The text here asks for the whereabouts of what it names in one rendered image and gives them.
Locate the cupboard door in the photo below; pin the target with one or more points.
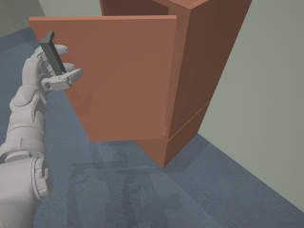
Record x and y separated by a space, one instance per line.
126 60

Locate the handle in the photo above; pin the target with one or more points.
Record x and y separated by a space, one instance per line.
52 55

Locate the robot left forearm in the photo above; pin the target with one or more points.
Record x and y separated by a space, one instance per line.
27 126

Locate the robot left hand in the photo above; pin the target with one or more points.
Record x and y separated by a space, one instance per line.
36 73

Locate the left robot upper arm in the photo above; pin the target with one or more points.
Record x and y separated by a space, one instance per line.
23 185

